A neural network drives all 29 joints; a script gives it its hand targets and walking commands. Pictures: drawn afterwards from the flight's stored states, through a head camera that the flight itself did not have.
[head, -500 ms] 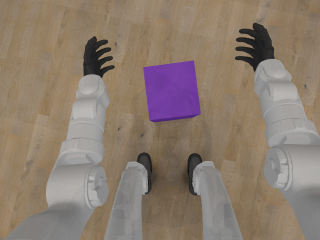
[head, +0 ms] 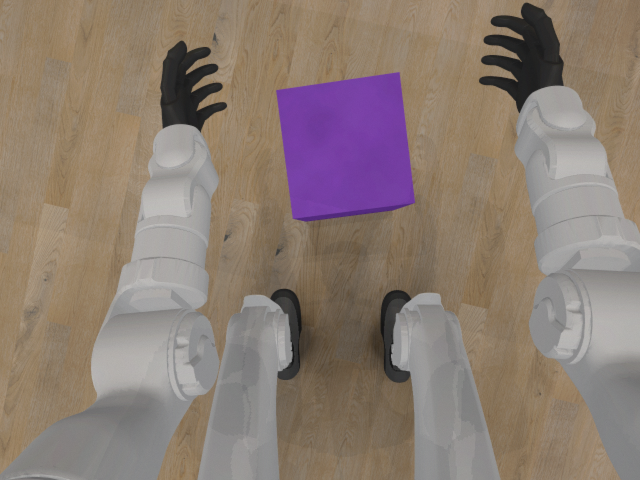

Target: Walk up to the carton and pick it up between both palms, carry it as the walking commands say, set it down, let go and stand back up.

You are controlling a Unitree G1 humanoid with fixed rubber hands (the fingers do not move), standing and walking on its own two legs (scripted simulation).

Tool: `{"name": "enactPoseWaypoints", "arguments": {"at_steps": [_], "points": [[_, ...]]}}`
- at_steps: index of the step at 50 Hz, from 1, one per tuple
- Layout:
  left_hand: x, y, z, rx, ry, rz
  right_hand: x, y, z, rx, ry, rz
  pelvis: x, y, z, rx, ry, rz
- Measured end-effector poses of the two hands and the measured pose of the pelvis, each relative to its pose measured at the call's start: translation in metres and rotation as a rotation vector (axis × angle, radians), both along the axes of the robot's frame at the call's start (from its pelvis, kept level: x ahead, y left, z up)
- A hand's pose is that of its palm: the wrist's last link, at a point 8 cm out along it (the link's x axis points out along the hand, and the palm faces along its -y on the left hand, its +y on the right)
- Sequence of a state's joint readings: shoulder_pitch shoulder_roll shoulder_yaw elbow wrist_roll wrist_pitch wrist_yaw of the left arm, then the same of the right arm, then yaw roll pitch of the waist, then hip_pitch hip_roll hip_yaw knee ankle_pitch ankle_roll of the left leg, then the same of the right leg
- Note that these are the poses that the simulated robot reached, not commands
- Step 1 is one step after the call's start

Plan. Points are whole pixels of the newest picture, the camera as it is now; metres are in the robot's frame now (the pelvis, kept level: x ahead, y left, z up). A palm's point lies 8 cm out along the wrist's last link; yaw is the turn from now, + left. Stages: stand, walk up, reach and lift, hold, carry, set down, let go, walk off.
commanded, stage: reach and lift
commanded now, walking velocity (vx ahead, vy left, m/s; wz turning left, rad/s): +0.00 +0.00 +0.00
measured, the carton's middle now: (344, 160) +0.50 -0.01 -0.45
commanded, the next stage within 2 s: none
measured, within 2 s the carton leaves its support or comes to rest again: neither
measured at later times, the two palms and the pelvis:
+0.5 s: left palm (228, 146) +0.50 +0.16 -0.26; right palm (478, 124) +0.51 -0.21 -0.27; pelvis -0.03 +0.00 -0.12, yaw +2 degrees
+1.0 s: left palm (242, 155) +0.51 +0.17 -0.37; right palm (446, 150) +0.50 -0.19 -0.39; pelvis -0.05 +0.00 -0.19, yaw +1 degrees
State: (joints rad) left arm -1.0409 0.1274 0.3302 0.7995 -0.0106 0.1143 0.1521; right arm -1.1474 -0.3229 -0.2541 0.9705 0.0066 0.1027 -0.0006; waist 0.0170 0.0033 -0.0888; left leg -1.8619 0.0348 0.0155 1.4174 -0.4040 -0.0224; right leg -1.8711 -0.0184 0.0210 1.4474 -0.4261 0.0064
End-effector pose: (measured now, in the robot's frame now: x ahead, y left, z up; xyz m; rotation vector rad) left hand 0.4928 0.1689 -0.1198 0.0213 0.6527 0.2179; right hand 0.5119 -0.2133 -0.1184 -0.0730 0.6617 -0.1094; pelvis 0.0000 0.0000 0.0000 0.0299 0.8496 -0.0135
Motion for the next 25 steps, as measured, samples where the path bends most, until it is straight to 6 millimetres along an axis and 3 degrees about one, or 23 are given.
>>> {"name": "enactPoseWaypoints", "arguments": {"at_steps": [8, 25], "points": [[0.003, 0.000, -0.047, 0.006, 0.003, -0.002, -0.002, 0.003, -0.054, 0.008, 0.007, -0.011, -0.014, 0.001, -0.047, 0.002, -0.037, 0.004], [0.004, -0.009, -0.142, -0.014, 0.032, -0.006, 0.001, 0.007, -0.147, 0.004, 0.023, -0.015, -0.027, -0.005, -0.124, 0.015, -0.077, 0.016]]}}
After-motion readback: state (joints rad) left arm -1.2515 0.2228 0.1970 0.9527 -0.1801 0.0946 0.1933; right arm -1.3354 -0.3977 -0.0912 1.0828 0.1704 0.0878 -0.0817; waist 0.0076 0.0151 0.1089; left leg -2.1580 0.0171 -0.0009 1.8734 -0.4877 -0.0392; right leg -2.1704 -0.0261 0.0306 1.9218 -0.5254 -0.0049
